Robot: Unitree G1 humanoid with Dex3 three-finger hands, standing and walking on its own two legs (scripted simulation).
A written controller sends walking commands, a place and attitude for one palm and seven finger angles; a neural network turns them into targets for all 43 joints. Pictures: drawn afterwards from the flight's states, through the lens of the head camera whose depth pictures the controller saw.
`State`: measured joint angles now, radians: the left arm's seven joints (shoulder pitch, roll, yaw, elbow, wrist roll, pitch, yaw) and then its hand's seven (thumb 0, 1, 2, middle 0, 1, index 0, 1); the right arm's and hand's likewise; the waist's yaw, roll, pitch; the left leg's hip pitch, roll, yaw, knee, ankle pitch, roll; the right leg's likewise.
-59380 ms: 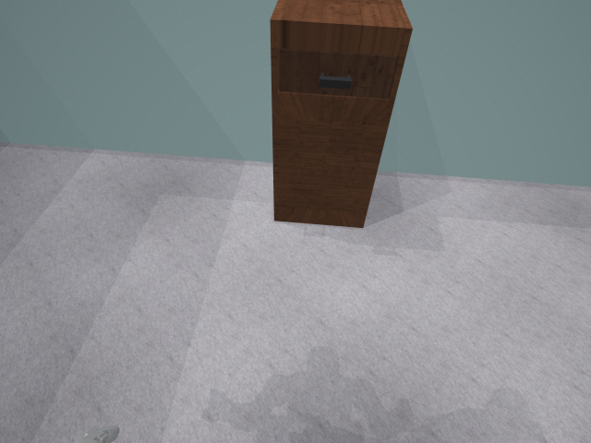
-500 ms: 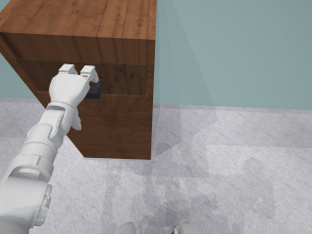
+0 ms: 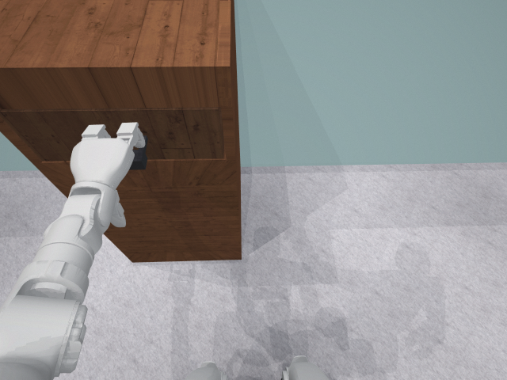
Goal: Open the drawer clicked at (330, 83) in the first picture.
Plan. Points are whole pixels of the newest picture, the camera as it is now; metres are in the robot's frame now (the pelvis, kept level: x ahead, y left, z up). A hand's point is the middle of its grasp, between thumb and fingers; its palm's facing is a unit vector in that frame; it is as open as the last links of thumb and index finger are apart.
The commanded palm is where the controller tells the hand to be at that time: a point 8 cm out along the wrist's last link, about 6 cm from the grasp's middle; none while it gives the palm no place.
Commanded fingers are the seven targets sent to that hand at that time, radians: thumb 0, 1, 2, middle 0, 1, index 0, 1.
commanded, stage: lower the fingers behind the handle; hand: left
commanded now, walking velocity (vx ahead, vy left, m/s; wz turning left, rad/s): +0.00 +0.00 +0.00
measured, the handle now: (119, 150) +0.51 +0.26 +0.01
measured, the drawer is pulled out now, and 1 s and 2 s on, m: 0.00 0.00 0.00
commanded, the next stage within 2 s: lift the fingers back up to retry in 0.78 s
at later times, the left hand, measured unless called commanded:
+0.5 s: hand (118, 178) +0.44 +0.24 +0.01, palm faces -0.01 +0.02 -1.00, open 14.3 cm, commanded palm +0.41 +0.24 +0.03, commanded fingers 0.00 -0.50 0.30 -0.30 -1.20 -0.30 -1.20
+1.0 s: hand (118, 175) +0.45 +0.24 +0.01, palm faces -0.01 +0.00 -1.00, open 14.0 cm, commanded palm +0.42 +0.25 +0.05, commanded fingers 0.00 -0.50 0.30 -0.30 -1.20 -0.30 -1.20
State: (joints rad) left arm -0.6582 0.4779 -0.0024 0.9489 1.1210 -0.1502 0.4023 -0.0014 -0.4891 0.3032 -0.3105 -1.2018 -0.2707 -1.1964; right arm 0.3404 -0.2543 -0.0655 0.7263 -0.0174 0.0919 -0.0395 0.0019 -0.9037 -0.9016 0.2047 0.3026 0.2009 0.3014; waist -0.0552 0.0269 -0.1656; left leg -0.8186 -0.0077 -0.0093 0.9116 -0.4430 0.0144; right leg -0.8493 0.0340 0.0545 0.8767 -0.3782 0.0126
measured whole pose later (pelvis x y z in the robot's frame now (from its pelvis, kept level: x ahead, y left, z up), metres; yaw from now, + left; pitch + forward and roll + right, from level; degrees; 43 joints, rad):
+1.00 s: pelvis -0.03 +0.00 -0.01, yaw +0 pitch +21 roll -1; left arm -0.78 0.51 -0.03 1.02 1.11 -0.06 0.36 0.00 -0.49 0.30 -0.31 -1.20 -0.24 -1.29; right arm 0.31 -0.26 -0.02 0.68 0.00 0.10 -0.06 0.00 -0.90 -0.90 0.20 0.30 0.20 0.30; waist -0.10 0.02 -0.16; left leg -0.92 -0.01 0.00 0.98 -0.43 0.02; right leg -0.95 0.03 0.06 0.94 -0.36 0.02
